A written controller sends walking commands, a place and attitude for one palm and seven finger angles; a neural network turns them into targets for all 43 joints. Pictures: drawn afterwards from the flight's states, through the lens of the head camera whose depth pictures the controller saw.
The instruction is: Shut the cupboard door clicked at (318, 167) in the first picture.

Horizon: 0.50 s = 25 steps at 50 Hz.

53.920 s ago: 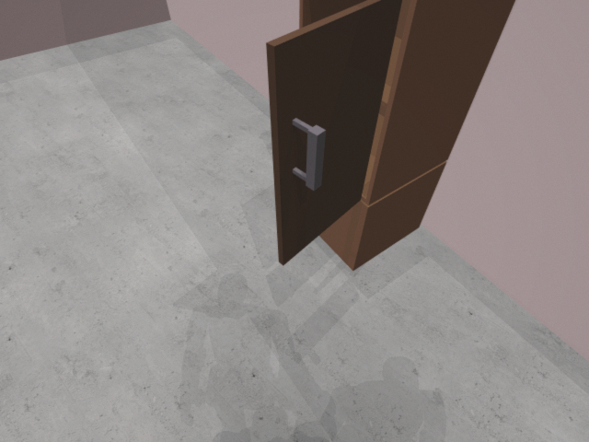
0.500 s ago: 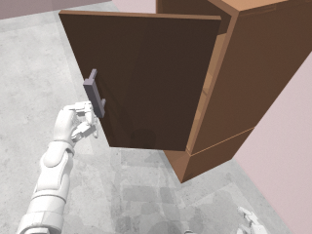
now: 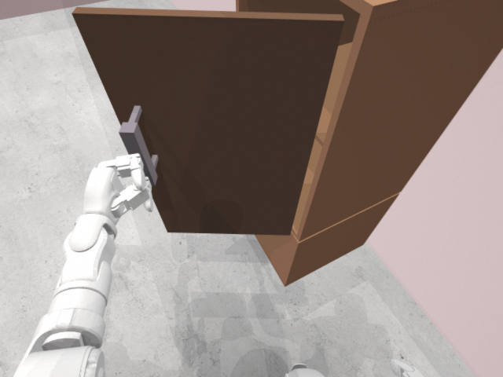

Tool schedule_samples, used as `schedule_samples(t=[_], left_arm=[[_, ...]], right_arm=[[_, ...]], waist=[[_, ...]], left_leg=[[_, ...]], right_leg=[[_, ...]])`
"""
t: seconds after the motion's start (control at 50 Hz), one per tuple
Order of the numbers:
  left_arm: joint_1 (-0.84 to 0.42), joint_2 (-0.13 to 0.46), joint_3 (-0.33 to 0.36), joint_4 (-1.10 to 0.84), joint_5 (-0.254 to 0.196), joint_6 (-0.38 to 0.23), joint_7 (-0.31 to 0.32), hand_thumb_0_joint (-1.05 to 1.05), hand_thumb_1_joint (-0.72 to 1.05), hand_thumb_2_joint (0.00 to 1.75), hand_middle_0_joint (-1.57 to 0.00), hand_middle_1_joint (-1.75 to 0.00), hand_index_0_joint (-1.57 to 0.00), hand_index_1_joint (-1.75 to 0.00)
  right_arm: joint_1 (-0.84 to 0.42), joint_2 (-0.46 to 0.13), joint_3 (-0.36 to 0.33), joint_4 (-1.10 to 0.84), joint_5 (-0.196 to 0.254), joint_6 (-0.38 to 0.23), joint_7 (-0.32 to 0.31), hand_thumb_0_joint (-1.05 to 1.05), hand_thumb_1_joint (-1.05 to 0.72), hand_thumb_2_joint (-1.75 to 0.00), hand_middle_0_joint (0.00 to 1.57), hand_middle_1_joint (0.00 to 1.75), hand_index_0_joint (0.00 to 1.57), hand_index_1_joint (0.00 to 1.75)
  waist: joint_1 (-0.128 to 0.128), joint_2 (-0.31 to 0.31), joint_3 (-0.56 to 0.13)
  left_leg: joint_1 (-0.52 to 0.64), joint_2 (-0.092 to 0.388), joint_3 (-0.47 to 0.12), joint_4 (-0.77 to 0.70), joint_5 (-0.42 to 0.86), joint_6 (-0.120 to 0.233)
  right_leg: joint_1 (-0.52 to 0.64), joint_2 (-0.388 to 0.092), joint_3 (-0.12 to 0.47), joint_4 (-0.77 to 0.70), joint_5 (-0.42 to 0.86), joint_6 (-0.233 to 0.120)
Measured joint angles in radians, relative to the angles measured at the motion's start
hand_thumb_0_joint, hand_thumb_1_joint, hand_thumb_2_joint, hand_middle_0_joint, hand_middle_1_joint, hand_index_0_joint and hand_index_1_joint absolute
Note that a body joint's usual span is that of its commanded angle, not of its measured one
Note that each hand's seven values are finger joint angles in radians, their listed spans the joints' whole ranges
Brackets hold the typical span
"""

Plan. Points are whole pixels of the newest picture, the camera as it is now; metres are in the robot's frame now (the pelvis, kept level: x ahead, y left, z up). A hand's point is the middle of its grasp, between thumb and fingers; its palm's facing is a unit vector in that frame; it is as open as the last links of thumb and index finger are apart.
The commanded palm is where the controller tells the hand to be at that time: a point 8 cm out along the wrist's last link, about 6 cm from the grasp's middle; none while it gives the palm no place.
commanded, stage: bring the fist close to the handle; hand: left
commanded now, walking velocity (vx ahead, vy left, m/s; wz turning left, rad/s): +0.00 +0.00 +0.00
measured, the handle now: (143, 147) +0.49 +0.19 +0.07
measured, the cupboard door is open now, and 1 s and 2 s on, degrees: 61 46 32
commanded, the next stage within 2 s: push the door shut along its arc in 0.04 s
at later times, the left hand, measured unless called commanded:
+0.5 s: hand (151, 172) +0.43 +0.17 +0.07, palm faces -0.10 -0.99 -0.04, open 3.1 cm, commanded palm +0.42 +0.21 +0.08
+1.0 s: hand (174, 146) +0.49 +0.14 +0.08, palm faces -0.24 -0.97 -0.01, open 3.1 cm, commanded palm +0.49 +0.19 +0.08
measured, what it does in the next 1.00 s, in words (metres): stands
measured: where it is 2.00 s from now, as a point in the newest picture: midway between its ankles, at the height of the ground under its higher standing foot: outside the picture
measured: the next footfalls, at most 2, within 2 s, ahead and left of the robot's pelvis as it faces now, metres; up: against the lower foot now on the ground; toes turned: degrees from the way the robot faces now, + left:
none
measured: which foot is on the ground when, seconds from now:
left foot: down 0.00-1.00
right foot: down 0.00-1.00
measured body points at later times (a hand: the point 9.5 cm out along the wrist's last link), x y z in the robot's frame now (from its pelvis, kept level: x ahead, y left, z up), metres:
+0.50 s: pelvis -0.01 +0.00 -0.01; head +0.07 +0.01 +0.44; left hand +0.43 +0.22 +0.08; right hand +0.08 -0.26 -0.12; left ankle -0.02 +0.10 -0.70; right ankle +0.03 -0.12 -0.70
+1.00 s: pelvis -0.01 +0.00 -0.02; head +0.10 +0.01 +0.42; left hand +0.49 +0.19 +0.08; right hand -0.01 -0.27 -0.13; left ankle -0.02 +0.10 -0.70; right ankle +0.03 -0.12 -0.70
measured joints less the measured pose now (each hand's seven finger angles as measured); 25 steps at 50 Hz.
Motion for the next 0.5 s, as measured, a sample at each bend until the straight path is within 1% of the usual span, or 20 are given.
schedule_samples(t=[0.06,0.12,0.24,0.3,0.38,0.5], left_arm=[[0.004,-0.006,0.003,-0.017,0.009,-0.025,0.017,0.01,0.9,0.9,-1.3,-1.5,-1.3,-1.5],[0.005,-0.005,0.005,-0.021,0.014,-0.043,0.021,0.01,0.9,0.9,-1.3,-1.5,-1.3,-1.5],[-0.03,0.008,-0.018,0.033,0.016,-0.017,0.005,0.01,0.9,0.9,-1.3,-1.5,-1.3,-1.5],[-0.069,0.011,-0.028,0.064,0.018,-0.015,-0.007,0.01,0.9,0.9,-1.3,-1.5,-1.3,-1.5],[-0.137,0.021,-0.026,0.132,0.022,-0.036,-0.023,0.02,0.91,0.93,-1.3,-1.5,-1.3,-1.5],[-0.26,0.064,-0.014,0.265,0.037,-0.048,-0.052,0.01,0.91,0.95,-1.3,-1.5,-1.3,-1.5]], right_arm=[[0.0,0.006,0.0,-0.003,-0.004,-0.001,0.003,0.02,-0.9,-0.9,0.2,0.3,0.2,0.3],[-0.001,0.01,0.003,-0.004,-0.004,0.002,0.006,0.01,-0.9,-0.9,0.2,0.3,0.2,0.3],[-0.008,0.01,0.008,-0.004,0.002,0.011,0.005,0.01,-0.9,-0.9,0.2,0.3,0.2,0.3],[-0.016,0.01,0.01,0.0,0.001,0.011,0.0,0.01,-0.9,-0.9,0.2,0.3,0.2,0.3],[-0.022,0.008,0.014,0.009,-0.001,0.01,-0.006,0.01,-0.9,-0.9,0.2,0.3,0.2,0.3],[-0.021,0.003,0.019,0.026,-0.003,0.014,-0.005,0.01,-0.9,-0.9,0.2,0.3,0.2,0.3]], waist=[[0.0,-0.004,0.001],[0.001,-0.003,-0.003],[0.004,0.005,-0.001],[0.003,0.003,0.006],[-0.001,-0.002,0.01],[-0.017,-0.008,0.012]], left_leg=[[0.0,0.001,0.003,0.0,-0.001,0.0],[0.002,0.002,0.004,0.002,-0.003,0.0],[-0.002,0.0,-0.002,0.005,-0.002,0.002],[-0.009,-0.003,-0.005,0.01,-0.001,0.002],[-0.028,-0.005,-0.009,0.023,-0.003,0.002],[-0.075,-0.007,-0.017,0.05,-0.005,0.001]], right_leg=[[-0.001,0.001,0.003,0.001,0.001,0.0],[0.0,0.003,0.004,0.001,0.0,0.0],[0.002,-0.001,-0.002,0.0,0.0,0.002],[-0.004,-0.003,-0.004,0.004,0.0,0.002],[-0.021,-0.006,-0.009,0.017,-0.003,0.001],[-0.064,-0.009,-0.016,0.04,-0.006,-0.001]])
